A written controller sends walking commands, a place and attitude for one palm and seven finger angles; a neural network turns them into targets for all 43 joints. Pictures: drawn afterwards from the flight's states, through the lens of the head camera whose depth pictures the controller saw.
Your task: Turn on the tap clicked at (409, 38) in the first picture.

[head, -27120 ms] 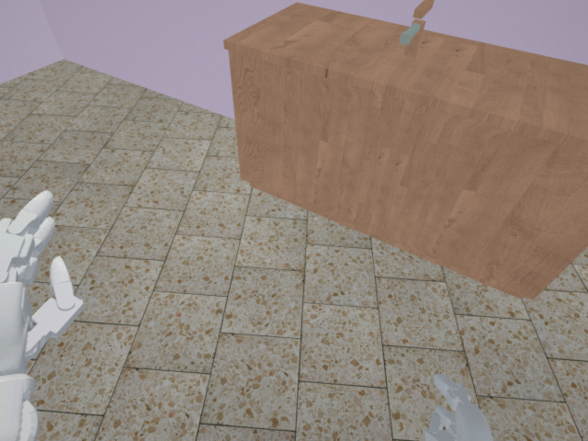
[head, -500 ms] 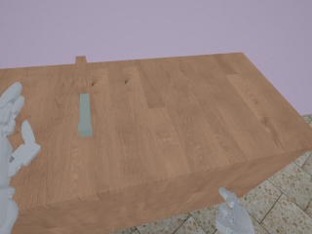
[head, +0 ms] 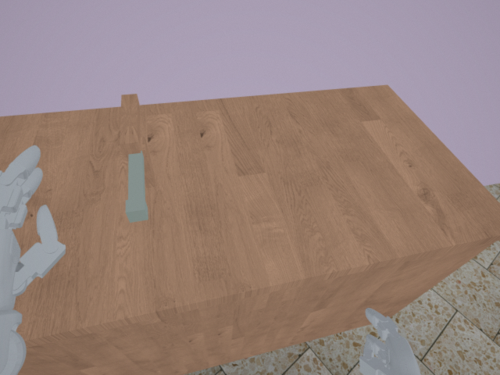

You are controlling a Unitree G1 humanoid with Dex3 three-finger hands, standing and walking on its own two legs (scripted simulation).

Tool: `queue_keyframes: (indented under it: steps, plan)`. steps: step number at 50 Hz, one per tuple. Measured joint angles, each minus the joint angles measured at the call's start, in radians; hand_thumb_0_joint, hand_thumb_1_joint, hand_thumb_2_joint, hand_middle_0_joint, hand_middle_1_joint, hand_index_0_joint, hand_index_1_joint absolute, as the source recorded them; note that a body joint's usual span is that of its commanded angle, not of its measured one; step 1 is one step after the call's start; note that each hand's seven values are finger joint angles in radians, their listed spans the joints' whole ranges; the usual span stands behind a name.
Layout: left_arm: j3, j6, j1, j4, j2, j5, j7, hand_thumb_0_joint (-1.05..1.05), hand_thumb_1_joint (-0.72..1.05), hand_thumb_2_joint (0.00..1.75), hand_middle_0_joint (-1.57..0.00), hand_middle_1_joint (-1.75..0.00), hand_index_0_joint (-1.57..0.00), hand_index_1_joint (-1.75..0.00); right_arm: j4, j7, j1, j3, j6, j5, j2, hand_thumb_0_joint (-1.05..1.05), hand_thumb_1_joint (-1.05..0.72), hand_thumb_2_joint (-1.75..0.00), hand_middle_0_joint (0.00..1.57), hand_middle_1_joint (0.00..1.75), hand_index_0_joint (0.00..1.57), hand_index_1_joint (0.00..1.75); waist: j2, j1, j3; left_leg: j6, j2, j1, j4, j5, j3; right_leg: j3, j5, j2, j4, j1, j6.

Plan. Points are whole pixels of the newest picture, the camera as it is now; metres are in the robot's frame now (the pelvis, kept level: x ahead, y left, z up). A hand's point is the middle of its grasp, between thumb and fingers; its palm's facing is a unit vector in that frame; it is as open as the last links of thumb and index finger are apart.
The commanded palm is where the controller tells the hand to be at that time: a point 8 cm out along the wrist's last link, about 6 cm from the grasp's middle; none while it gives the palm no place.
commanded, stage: look again from close up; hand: left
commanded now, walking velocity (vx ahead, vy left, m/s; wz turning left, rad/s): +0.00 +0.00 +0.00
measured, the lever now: (137, 210) +0.33 +0.21 +0.07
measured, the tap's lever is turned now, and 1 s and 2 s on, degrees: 0 0 0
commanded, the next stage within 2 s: shuffle to correct the standing spot in 0.08 s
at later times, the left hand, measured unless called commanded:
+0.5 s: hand (97, 241) +0.23 +0.21 +0.16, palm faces +0.33 -0.87 -0.36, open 7.4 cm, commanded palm +0.17 +0.24 +0.17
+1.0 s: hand (143, 248) +0.23 +0.15 +0.15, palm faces +0.28 -0.88 -0.39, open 7.4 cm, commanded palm +0.17 +0.20 +0.17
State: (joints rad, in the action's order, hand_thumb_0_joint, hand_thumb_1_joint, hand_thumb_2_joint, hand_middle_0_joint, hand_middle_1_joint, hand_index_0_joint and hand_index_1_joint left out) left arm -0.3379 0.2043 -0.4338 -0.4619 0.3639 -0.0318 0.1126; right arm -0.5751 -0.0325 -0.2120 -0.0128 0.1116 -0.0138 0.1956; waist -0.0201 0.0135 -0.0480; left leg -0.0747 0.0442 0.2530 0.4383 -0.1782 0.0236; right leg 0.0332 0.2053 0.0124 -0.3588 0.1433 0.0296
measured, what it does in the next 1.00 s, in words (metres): shifts its weight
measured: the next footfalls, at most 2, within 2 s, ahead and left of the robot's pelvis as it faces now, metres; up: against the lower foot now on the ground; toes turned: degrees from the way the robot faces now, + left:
none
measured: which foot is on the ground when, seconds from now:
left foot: down 0.00-1.00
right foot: down 0.00-1.00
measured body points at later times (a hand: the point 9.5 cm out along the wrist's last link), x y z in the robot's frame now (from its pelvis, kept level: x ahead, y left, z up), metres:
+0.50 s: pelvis +0.00 -0.03 +0.00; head +0.02 -0.01 +0.45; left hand +0.21 +0.25 +0.18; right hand +0.17 -0.25 -0.07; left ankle +0.04 +0.06 -0.74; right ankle -0.01 -0.14 -0.74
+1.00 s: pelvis +0.00 -0.08 -0.01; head +0.03 -0.07 +0.44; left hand +0.21 +0.20 +0.18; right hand +0.16 -0.32 -0.08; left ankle +0.04 +0.06 -0.74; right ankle -0.01 -0.14 -0.74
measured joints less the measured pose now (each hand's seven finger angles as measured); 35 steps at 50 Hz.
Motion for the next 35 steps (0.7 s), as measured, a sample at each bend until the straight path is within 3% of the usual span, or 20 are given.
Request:
queue_keyframes:
  steps: [10,19,27,35]
  plan:
    - [0.002,-0.004,-0.013,0.018,0.0,-0.008,-0.002,0.01,0.89,0.9,-0.21,-0.3,-0.21,-0.3,-0.005,-0.004,-0.001,0.001,-0.006,-0.003,0.003,0.01,-0.9,-0.9,0.2,0.3,0.2,0.3,0.017,-0.003,0.015,0.012,-0.015,0.002,0.004,-0.003,-0.005,0.004,-0.003,-0.016,0.008,-0.003,-0.013]
    - [-0.006,-0.024,0.019,0.019,0.0,-0.022,-0.005,0.01,0.89,0.9,-0.21,-0.3,-0.21,-0.3,0.011,-0.002,0.014,0.002,-0.013,-0.004,-0.013,0.01,-0.9,-0.9,0.2,0.3,0.2,0.3,0.004,0.01,0.004,0.028,-0.033,-0.001,0.002,-0.003,0.014,-0.017,0.003,-0.03,-0.018,0.016,-0.026]
    - [-0.013,-0.03,0.003,-0.018,0.014,-0.033,-0.017,0.01,0.89,0.9,-0.21,-0.3,-0.2,-0.3,0.034,0.009,0.016,0.001,-0.016,-0.005,-0.024,0.01,-0.9,-0.9,0.2,0.3,0.2,0.3,0.004,-0.006,0.0,0.051,-0.06,0.02,0.019,-0.009,0.01,-0.015,0.003,-0.057,-0.027,0.036,-0.048]
    - [-0.027,-0.041,-0.028,-0.042,0.032,-0.05,-0.032,0.01,0.89,0.9,-0.21,-0.3,-0.21,-0.3,0.027,0.0,0.005,0.018,-0.022,-0.005,-0.007,0.01,-0.9,-0.9,0.2,0.3,0.2,0.3,0.018,-0.006,-0.002,0.078,-0.092,0.043,0.05,-0.024,-0.001,-0.007,0.009,-0.089,-0.039,0.052,-0.076]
